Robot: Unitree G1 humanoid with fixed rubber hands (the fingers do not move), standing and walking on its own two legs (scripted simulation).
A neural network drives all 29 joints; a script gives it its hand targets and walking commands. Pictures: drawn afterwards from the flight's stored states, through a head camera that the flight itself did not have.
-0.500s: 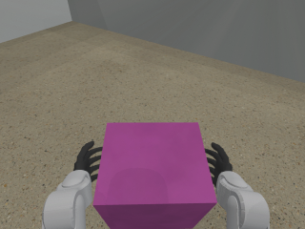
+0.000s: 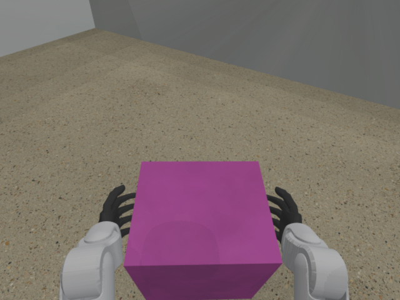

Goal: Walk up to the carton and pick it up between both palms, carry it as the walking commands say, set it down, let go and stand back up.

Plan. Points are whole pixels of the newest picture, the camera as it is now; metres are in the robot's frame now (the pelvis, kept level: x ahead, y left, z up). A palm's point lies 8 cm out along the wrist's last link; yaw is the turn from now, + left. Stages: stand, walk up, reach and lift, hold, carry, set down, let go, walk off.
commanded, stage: carry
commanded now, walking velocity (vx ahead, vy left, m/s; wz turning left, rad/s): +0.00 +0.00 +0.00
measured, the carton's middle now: (199, 234) +0.27 +0.00 +0.02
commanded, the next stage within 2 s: none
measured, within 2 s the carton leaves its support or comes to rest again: neither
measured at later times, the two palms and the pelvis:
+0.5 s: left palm (116, 225) +0.26 +0.16 +0.07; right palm (284, 226) +0.26 -0.15 +0.07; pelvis +0.00 +0.00 +0.00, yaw +0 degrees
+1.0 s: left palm (112, 232) +0.24 +0.16 +0.09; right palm (294, 237) +0.23 -0.16 +0.09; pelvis +0.00 +0.00 -0.01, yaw -2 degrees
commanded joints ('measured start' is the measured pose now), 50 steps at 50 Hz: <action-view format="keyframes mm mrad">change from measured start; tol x2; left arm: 1 -429 -737 -634 -89 -241 -44 -115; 9 -448 -701 -575 6 -202 -127 -126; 17 -433 -674 -562 4 -201 -181 -118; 29 -407 -650 -563 -13 -200 -198 -110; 41 -385 -653 -590 -65 -218 -153 -100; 42 -405 -737 -675 -239 -291 -133 -91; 43 -378 -763 -714 -300 -318 -91 -82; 44 -315 -732 -699 -234 -291 -52 -81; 45 -291 -709 -695 -226 -285 -28 -80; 50 -310 -703 -708 -256 -297 27 -90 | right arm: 1 -440 739 607 -76 217 -44 104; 9 -461 714 555 26 180 -126 116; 18 -443 691 549 22 180 -185 107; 29 -423 669 555 0 181 -199 99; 41 -397 659 576 -53 194 -154 86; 42 -418 741 662 -220 265 -134 78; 43 -382 769 703 -283 288 -92 66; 44 -308 740 689 -223 258 -55 61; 45 -277 722 683 -214 250 -32 58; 50 -296 719 683 -250 251 20 61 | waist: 1 1 14 -186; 19 -4 17 -215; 42 -4 14 -194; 46 -8 37 -231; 50 -7 37 -196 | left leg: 1 -13 113 -109 -132 124 19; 12 1 117 -106 -124 124 23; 27 22 117 -95 -93 192 23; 41 7 118 -93 -93 184 18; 46 78 170 -54 3 500 -8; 48 73 179 -46 19 524 0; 50 44 181 -37 25 454 4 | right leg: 1 151 -61 72 -42 70 -47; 11 151 -55 60 -39 75 -44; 22 166 -56 55 -25 134 -48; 41 166 -56 59 -21 128 -52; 43 156 -81 67 -12 235 -31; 45 120 -88 56 65 333 -15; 47 68 -78 48 103 338 -13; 50 16 -73 67 112 273 -20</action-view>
